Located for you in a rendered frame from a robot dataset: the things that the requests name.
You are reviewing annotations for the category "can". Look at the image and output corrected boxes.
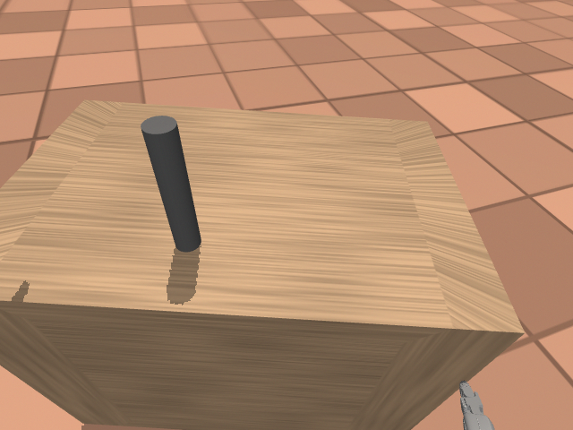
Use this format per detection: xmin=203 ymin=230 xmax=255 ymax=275
xmin=141 ymin=116 xmax=201 ymax=252

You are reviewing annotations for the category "right robot hand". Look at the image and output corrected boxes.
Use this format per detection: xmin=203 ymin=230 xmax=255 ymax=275
xmin=459 ymin=381 xmax=495 ymax=430

